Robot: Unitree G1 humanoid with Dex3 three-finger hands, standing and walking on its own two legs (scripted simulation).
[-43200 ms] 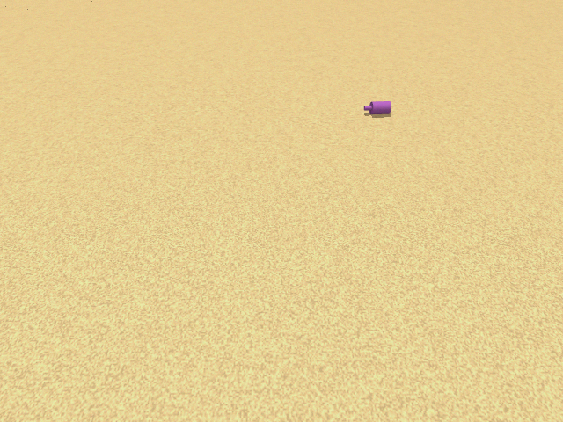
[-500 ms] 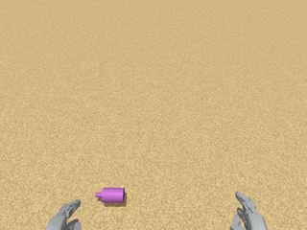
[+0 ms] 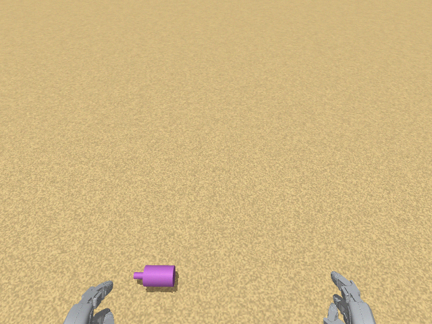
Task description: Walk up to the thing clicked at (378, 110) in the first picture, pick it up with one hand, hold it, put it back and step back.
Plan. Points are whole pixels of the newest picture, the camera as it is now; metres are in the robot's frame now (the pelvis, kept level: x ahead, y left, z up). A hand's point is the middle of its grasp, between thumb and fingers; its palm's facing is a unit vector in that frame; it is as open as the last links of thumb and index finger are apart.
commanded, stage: home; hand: left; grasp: from above
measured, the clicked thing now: (154, 275) +0.47 +0.25 -0.67
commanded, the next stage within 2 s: stand in 0.44 s
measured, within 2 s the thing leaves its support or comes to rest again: neither
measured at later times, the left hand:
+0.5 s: hand out of the picture +0.16 +0.18 -0.05, palm faces +0.03 -0.98 -0.20, open 7.4 cm
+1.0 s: hand out of the picture +0.07 +0.24 -0.10, palm faces +0.04 -0.95 -0.32, open 7.4 cm
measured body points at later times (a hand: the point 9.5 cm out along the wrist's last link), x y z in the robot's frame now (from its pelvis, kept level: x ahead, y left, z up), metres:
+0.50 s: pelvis +0.00 +0.00 +0.00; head +0.02 +0.01 +0.45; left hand +0.15 +0.23 -0.03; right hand +0.15 -0.25 -0.06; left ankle +0.01 +0.10 -0.68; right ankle -0.03 -0.13 -0.68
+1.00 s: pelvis -0.01 +0.01 +0.05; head -0.01 +0.02 +0.50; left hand +0.06 +0.29 -0.08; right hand +0.07 -0.27 -0.08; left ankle +0.01 +0.10 -0.68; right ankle -0.03 -0.13 -0.68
